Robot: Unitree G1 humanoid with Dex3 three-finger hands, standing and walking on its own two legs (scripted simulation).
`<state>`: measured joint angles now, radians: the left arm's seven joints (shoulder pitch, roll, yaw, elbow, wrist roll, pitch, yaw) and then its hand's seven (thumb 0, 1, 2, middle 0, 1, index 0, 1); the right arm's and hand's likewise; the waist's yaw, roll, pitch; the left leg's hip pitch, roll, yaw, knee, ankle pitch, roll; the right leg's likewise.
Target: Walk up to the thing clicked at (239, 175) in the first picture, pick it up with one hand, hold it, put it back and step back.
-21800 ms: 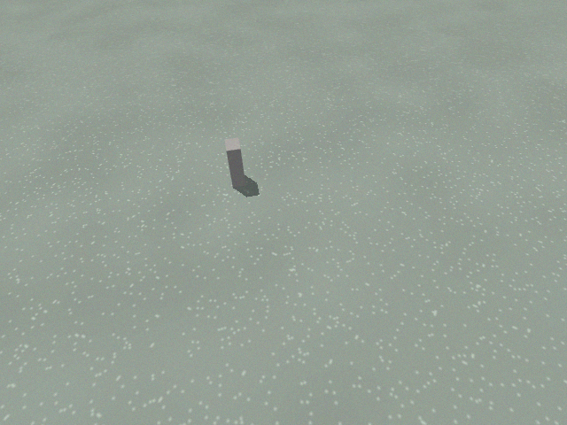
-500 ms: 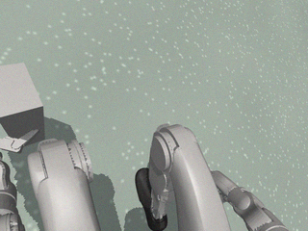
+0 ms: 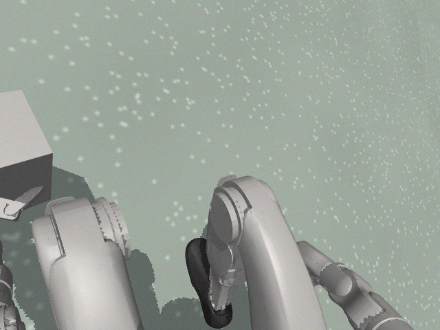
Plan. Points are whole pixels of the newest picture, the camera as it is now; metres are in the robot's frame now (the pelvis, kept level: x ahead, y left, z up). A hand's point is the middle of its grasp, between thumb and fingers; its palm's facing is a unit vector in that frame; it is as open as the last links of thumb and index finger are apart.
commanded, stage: lower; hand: left
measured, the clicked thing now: (14, 163) +0.40 +0.26 -0.16
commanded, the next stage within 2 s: loosen in 0.06 s
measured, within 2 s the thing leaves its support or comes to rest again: rests again in 1.54 s
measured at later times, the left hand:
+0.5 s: hand out of the picture +0.38 +0.28 -0.15, palm faces +0.33 -0.94 +0.01, open 13.4 cm
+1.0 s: hand (0, 170) +0.39 +0.28 -0.16, palm faces +0.34 -0.94 +0.02, open 14.6 cm
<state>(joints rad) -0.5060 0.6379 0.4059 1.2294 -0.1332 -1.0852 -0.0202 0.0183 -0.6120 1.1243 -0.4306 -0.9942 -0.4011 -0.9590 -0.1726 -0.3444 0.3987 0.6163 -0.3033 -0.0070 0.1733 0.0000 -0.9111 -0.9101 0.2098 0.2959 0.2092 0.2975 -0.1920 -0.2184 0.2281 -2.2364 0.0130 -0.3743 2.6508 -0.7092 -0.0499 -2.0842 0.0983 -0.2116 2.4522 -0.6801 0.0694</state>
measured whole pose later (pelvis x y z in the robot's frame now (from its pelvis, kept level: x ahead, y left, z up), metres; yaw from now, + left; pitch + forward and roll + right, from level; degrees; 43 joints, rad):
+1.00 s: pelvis +0.00 +0.00 +0.00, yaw -1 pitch +14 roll -17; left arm -0.53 0.68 0.39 1.29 -0.12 -1.12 0.01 -0.01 -0.48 0.38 -0.45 -0.40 -0.43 -0.43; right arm -0.18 -0.34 0.44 0.60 -0.32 -0.01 0.18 0.00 -0.91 -0.90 0.21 0.30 0.21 0.30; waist -0.20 -0.24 0.24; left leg -2.22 0.01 -0.40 2.65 -0.71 -0.04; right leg -2.06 0.11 -0.23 2.43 -0.67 0.07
